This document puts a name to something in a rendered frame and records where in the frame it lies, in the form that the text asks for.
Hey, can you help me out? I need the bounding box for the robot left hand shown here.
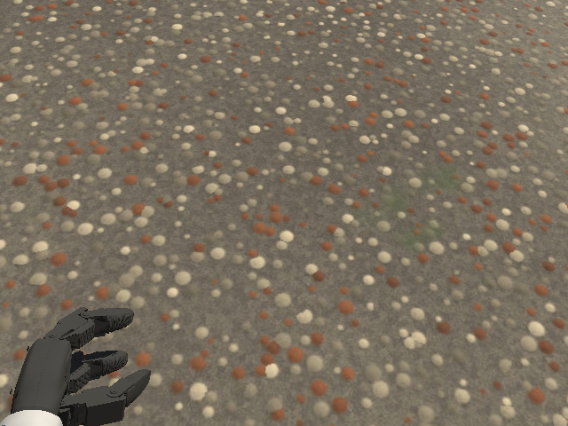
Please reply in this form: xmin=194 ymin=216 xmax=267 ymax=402
xmin=10 ymin=307 xmax=151 ymax=426

